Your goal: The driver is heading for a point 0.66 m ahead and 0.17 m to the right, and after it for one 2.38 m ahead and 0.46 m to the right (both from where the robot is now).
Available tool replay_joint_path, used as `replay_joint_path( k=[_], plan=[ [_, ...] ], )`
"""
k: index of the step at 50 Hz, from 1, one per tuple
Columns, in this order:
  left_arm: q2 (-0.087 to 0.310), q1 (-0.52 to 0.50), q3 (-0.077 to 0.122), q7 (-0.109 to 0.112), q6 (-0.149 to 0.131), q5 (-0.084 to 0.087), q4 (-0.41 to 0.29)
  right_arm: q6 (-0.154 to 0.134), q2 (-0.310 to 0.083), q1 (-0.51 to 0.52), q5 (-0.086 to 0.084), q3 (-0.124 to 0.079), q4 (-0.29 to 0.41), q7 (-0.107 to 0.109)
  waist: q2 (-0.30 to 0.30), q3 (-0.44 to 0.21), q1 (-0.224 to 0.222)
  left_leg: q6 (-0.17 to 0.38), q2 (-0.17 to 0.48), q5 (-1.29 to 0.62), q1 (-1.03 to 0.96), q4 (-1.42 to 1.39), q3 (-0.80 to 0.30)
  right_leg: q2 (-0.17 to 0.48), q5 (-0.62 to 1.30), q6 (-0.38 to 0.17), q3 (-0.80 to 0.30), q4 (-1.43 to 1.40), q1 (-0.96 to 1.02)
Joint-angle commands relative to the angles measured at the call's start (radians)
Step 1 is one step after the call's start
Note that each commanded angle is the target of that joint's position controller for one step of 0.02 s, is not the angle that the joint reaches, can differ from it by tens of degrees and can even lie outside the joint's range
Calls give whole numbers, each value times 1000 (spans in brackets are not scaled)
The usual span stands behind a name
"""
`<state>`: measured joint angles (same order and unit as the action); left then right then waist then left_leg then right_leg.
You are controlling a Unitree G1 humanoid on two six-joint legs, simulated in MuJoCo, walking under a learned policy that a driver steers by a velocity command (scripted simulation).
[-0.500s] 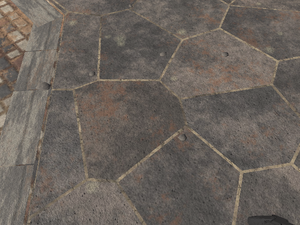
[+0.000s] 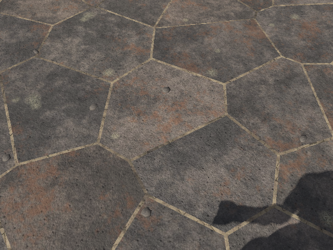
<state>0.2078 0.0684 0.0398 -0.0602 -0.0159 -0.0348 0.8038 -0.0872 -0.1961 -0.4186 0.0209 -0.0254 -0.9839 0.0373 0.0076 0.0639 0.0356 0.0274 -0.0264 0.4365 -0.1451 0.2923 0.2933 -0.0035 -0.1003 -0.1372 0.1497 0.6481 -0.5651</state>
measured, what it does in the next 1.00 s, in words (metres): walks ahead, turning right: right foot, then left foot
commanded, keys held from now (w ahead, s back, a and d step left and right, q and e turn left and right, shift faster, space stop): w+e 0.38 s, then e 0.62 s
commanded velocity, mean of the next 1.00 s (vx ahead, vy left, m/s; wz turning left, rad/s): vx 0.30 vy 0.00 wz -0.58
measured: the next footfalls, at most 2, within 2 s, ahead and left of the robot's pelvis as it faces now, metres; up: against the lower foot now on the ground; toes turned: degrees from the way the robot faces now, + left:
right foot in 0.04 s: +0.18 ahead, -0.05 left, +0.00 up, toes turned -6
left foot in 0.56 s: +0.51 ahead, +0.04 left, +0.00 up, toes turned -22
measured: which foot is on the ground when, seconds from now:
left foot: down 0.00-0.02, up 0.04-0.54, down 0.56-1.00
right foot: up 0.00-0.02, down 0.04-0.56, up 0.58-1.00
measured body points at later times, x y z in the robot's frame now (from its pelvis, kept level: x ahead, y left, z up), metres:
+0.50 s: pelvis +0.28 +0.00 +0.01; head +0.32 -0.03 +0.46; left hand +0.33 +0.28 -0.11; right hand +0.43 -0.28 -0.09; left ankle +0.47 +0.08 -0.69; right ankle +0.14 -0.05 -0.72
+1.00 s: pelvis +0.37 -0.01 +0.01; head +0.38 -0.03 +0.46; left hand +0.65 +0.11 -0.09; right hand +0.30 -0.29 -0.11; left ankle +0.48 +0.06 -0.72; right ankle +0.32 -0.10 -0.71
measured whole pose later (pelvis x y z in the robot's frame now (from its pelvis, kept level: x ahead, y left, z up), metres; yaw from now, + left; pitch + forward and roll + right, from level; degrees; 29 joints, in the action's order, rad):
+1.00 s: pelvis +0.37 -0.01 +0.01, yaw -36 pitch +0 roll +1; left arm 0.27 0.17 0.05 -0.05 0.07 -0.02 0.67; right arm 0.01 -0.28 -0.24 0.03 -0.04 -0.74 0.01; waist -0.01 0.05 0.02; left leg 0.02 0.10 0.20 0.30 0.52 0.25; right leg 0.02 -0.37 -0.02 0.04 0.70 -0.35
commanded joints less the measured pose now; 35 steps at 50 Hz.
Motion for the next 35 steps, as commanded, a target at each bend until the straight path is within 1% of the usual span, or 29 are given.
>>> replay_joint_path(
  k=[1, 2, 3, 4, 5, 6, 7, 8, 9, 10, 12, 14, 17, 19, 20, 22, 23, 24, 25, 26, 27, 28, 29, 30, 31, 32, 33, 34, 35],
  plan=[
    [121, 245, 42, 15, -10, -3, 13, 13, -211, 19, 7, -46, 57, 11, -112, -130, -148, 65, 293, -1288, 69, 411, -47, -95, -135, -81, 6, -51, 296],
    [166, 370, 65, 28, -16, -12, 49, 16, -216, 46, 3, -49, 74, 0, -48, -188, -220, 52, 257, -1038, 207, 684, -33, -66, -148, -122, -76, -155, 493],
    [270, 360, 91, 43, -14, -14, 47, 12, -97, 10, 1, -27, 122, -15, 151, -238, -146, 18, 116, -144, 556, 1030, -48, 215, -125, -216, -473, -163, 733],
    [312, 351, 102, 36, -5, 15, 28, 3, -136, 62, -10, -36, 189, -27, 164, -322, -141, -6, -39, 102, 820, 1246, -266, 341, -130, -356, -935, -324, 857],
    [274, 312, 94, 44, -1, 27, 32, -12, -153, 155, -3, -34, 209, -34, 36, -188, -137, 3, 47, -17, 924, 1204, -351, 328, -136, -311, -794, -375, 772],
    [225, 271, 82, 49, -3, 31, 32, -25, -153, 162, -9, -31, 215, -36, -18, -95, -101, 3, 83, -94, 896, 1111, -339, 300, -66, -266, -689, -398, 637],
    [186, 228, 71, 53, -10, 25, 28, -23, -149, 148, -4, -32, 200, -33, -77, -40, -50, -5, 114, -123, 836, 1021, -337, 245, 50, -212, -594, -408, 529],
    [165, 204, 63, 58, -19, 31, 24, -5, -142, 132, 14, -30, 200, -33, -76, -35, -20, -22, 129, -127, 772, 965, -340, 196, 142, -188, -520, -413, 457],
    [157, 196, 57, 59, -29, 33, 22, 17, -131, 111, 26, -28, 196, -37, -56, -50, -3, -37, 137, -130, 723, 924, -339, 166, 200, -175, -468, -419, 419],
    [163, 211, 56, 57, -42, 36, 24, 33, -125, 112, 32, -27, 202, -41, -44, -60, 2, -51, 136, -130, 709, 894, -326, 145, 266, -173, -442, -418, 402],
    [194, 243, 63, 54, -52, 37, 30, 51, -114, 151, 31, -24, 223, -47, -21, -59, -2, -72, 137, -175, 725, 815, -304, 112, 298, -160, -405, -425, 378],
    [202, 285, 64, 55, -51, 36, 32, 57, -117, 242, 29, -22, 259, -50, 10, -39, -32, -87, 137, -253, 778, 722, -292, 95, 275, -138, -406, -436, 388],
    [202, 348, 65, 54, -46, 36, 35, 58, -122, 364, 24, -19, 302, -52, 44, -31, -84, -93, 120, -356, 834, 572, -294, 84, 251, -107, -427, -422, 455],
    [207, 382, 66, 57, -44, 33, 35, 54, -123, 427, 20, -14, 325, -56, 55, -32, -111, -89, 102, -393, 848, 491, -297, 89, 258, -101, -446, -402, 506],
    [209, 394, 66, 61, -42, 31, 35, 51, -123, 454, 18, -12, 336, -57, 56, -22, -119, -85, 86, -398, 847, 452, -295, 90, 340, -96, -447, -375, 525],
    [216, 409, 67, 67, -33, 25, 33, 39, -122, 485, 11, -6, 353, -54, 63, -27, -128, -72, 44, -394, 801, 379, -282, 84, 513, -75, -440, -300, 545],
    [219, 407, 67, 71, -29, 22, 30, 33, -126, 480, 8, -5, 357, -51, 73, -37, -125, -61, 23, -388, 756, 341, -285, 81, 565, -57, -446, -264, 548],
    [223, 389, 68, 75, -27, 20, 21, 27, -139, 444, 6, -8, 351, -47, 86, -52, -106, -48, 8, -379, 681, 296, -299, 77, 585, -31, -459, -228, 539],
    [231, 352, 70, 79, -27, 18, 6, 21, -163, 375, 4, -15, 332, -41, 97, -73, -71, -30, -10, -360, 576, 251, -308, 68, 615, -2, -472, -179, 514],
    [243, 315, 73, 78, -31, 21, -8, 13, -191, 286, 4, -25, 306, -32, 100, -106, -29, -12, -24, -376, 461, 202, -308, 48, 651, 25, -483, -98, 496],
    [242, 276, 73, 71, -40, 36, -21, -3, -216, 164, 10, -32, 280, -21, 64, -157, 44, 12, 24, -520, 279, 114, -327, -4, 583, 54, -458, 66, 431],
    [164, 291, 51, 68, -48, 59, -66, -14, -287, 30, 31, -45, 275, -8, -61, -305, 73, 59, 277, -813, 17, 172, -514, -66, 161, 84, -388, 342, 282],
    [107, 487, 44, 85, -33, 93, -76, 4, -342, 62, 28, -56, 300, -17, -278, -474, -27, 221, 586, -1220, -173, 210, -836, -205, -630, 101, -276, 621, 76],
    [205, 497, 56, 95, -9, 36, -31, 25, -269, 107, -2, -55, 316, -20, -150, -462, -39, 238, 528, -1066, -49, 187, -858, -108, -516, 96, -270, 697, 59],
    [218, 407, 64, 85, 4, 20, -34, 31, -173, 173, -7, -26, 330, -17, -86, -315, -41, 210, 449, -924, 92, 143, -699, -81, -440, 109, -257, 681, 48],
    [200, 356, 62, 74, 14, 14, -44, 37, -129, 224, -4, -10, 331, -16, -72, -214, -52, 174, 379, -833, 196, 97, -577, -48, -397, 123, -238, 636, 39],
    [188, 329, 62, 60, 29, 7, -52, 40, -127, 234, -1, -7, 329, -9, -119, -163, -54, 158, 337, -800, 261, 63, -500, -27, -367, 137, -230, 612, 44],
    [174, 340, 59, 47, 46, 3, -51, 42, -143, 238, -2, -11, 322, -6, -153, -134, -64, 160, 307, -801, 332, 35, -437, -30, -344, 151, -210, 615, 78],
    [165, 342, 57, 40, 56, 7, -58, 39, -158, 231, 0, -16, 316, -8, -160, -135, -71, 166, 301, -823, 363, 27, -400, -33, -323, 156, -202, 609, 98]
  ],
)
Keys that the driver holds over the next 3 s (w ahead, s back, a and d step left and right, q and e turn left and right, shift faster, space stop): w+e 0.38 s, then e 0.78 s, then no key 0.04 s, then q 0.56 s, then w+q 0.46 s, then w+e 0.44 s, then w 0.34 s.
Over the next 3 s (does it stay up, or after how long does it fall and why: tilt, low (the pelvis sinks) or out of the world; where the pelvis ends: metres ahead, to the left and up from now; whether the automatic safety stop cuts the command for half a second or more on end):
stays up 0.84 -0.12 0.02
